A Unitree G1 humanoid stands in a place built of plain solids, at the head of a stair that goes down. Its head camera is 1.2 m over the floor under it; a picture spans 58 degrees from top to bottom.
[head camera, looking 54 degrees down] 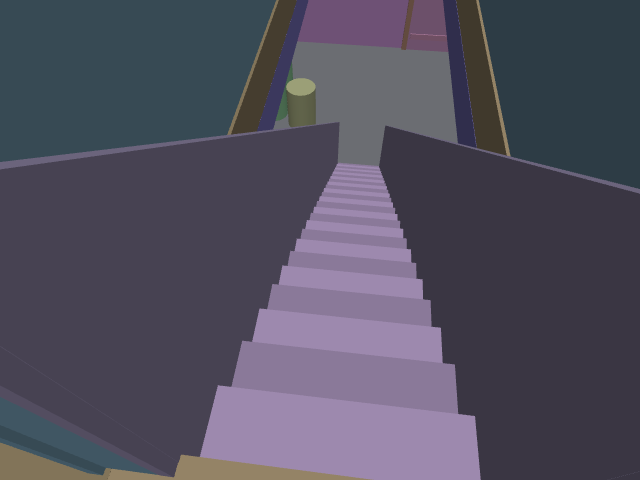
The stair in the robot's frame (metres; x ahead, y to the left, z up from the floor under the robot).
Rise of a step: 0.18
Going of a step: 0.23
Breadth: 0.88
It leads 7 degrees to the right of straight ahead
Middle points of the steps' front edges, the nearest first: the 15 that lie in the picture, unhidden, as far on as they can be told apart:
0.39 -0.07 -0.18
0.62 -0.10 -0.36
0.84 -0.13 -0.54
1.07 -0.15 -0.72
1.30 -0.18 -0.90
1.53 -0.21 -1.08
1.76 -0.23 -1.27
1.99 -0.26 -1.45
2.22 -0.29 -1.63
2.44 -0.31 -1.81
2.67 -0.34 -1.99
2.90 -0.37 -2.17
3.13 -0.39 -2.35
3.36 -0.42 -2.53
3.59 -0.45 -2.71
